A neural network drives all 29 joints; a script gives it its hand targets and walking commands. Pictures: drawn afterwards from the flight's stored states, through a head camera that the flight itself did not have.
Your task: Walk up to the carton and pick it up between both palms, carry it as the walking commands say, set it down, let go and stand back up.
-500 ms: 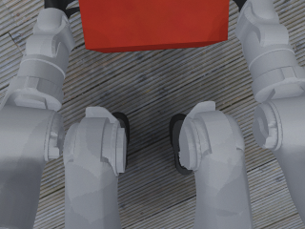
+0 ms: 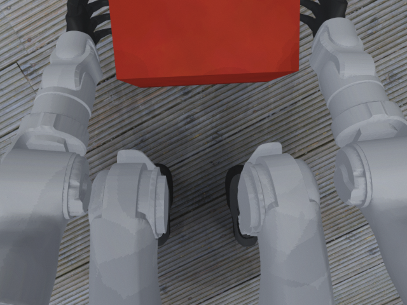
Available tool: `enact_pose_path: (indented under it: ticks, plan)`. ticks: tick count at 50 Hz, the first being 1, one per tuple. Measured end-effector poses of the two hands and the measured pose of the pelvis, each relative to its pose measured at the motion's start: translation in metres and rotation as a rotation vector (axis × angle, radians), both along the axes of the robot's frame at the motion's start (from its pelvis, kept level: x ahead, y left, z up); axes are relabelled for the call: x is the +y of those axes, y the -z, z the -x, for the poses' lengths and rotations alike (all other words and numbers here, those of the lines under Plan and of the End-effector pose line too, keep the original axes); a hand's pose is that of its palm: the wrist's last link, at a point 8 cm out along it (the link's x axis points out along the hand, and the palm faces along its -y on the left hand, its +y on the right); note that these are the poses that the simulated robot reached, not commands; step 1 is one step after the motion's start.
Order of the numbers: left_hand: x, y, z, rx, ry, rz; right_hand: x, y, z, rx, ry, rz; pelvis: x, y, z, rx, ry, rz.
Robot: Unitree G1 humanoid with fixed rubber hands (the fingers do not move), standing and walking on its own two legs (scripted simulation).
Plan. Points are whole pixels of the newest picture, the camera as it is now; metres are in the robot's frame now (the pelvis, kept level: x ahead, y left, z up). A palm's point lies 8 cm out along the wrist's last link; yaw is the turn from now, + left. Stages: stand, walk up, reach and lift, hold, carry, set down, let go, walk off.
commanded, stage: set down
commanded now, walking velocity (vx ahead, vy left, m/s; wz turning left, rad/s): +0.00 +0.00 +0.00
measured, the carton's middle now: (204, 40) +0.52 -0.01 -0.25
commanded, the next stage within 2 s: none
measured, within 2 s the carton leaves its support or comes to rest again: neither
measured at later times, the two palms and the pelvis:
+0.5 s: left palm (82, 33) +0.52 +0.18 -0.16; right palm (328, 20) +0.52 -0.20 -0.15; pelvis +0.00 +0.00 +0.00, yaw +0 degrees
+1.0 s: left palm (75, 54) +0.49 +0.21 -0.19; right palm (317, 48) +0.48 -0.21 -0.19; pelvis +0.00 +0.00 +0.01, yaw +0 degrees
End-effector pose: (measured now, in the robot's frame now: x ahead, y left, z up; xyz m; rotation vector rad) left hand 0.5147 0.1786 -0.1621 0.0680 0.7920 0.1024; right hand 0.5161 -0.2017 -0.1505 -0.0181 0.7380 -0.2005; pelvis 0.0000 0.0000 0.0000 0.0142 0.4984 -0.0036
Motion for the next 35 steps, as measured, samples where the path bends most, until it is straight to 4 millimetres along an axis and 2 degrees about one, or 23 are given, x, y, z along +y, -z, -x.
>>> enact_pose_path:
  ticks: [17,35]
  plan:
    - [0.0019,0.0006,-0.0016,0.003,0.027,0.010,-0.0011,0.0004,-0.0006,0.003,-0.013,-0.009,0.0055,0.0017,-0.0025,0.011,-0.004,0.005]
    - [0.0031,0.0053,-0.0012,-0.017,0.026,0.018,-0.0021,0.0033,0.0014,-0.028,-0.014,-0.020,-0.0005,0.0031,0.0012,-0.022,0.003,-0.004]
